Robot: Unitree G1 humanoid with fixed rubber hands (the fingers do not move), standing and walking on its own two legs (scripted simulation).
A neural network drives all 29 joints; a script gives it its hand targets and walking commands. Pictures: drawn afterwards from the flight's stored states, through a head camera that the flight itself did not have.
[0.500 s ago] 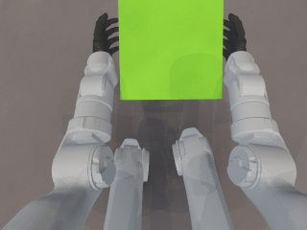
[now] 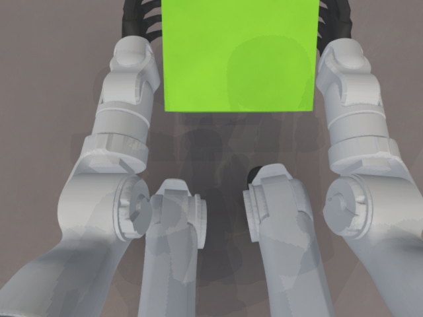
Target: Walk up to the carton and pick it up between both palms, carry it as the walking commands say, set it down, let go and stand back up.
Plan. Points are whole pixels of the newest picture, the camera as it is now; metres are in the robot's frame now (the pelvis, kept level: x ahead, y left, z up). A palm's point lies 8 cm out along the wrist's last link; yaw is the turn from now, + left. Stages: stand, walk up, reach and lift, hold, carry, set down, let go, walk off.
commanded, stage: set down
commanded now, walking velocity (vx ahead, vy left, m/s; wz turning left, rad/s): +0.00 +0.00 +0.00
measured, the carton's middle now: (231, 55) +0.51 -0.08 -0.23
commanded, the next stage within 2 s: none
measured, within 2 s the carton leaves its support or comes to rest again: rests again in 0.88 s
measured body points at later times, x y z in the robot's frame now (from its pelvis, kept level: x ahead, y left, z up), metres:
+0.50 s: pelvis +0.00 +0.00 -0.01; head +0.35 -0.03 +0.27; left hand +0.55 +0.07 -0.17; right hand +0.50 -0.23 -0.18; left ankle +0.09 +0.13 -0.37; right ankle +0.12 -0.14 -0.37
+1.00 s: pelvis +0.00 +0.00 -0.02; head +0.36 -0.03 +0.25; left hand +0.55 +0.08 -0.20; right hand +0.50 -0.22 -0.20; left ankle +0.09 +0.12 -0.37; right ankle +0.12 -0.14 -0.37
